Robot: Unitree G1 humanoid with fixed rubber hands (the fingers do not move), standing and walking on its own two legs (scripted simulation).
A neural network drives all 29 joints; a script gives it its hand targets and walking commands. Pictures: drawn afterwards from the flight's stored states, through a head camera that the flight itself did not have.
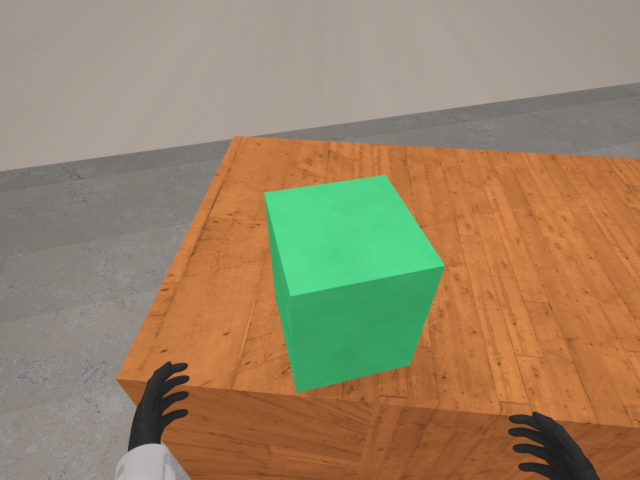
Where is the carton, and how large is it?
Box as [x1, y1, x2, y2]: [264, 175, 444, 392]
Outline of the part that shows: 385,175 264,193 275,296 296,392 408,365 410,363 444,265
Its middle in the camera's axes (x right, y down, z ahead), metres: +0.03 +0.07 +0.57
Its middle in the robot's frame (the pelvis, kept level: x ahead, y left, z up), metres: +0.38 -0.02 +0.03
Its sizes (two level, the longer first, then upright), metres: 0.182 0.178 0.229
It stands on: a pedestal, 0.70 m high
